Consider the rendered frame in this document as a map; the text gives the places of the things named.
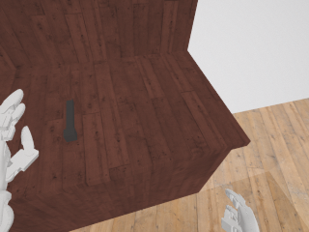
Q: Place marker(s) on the counter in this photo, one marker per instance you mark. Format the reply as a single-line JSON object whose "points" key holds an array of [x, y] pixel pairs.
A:
{"points": [[150, 126]]}

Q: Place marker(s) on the robot right hand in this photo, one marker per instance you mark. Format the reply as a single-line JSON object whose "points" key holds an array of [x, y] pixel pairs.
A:
{"points": [[242, 220]]}

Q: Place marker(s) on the tap lever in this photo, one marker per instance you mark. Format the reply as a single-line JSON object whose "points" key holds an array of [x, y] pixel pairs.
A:
{"points": [[69, 133]]}

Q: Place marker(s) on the robot left hand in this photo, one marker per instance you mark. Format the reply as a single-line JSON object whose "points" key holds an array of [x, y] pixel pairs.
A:
{"points": [[11, 111]]}

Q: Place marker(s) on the left robot forearm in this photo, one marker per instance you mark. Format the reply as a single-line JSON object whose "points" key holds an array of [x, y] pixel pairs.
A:
{"points": [[6, 212]]}

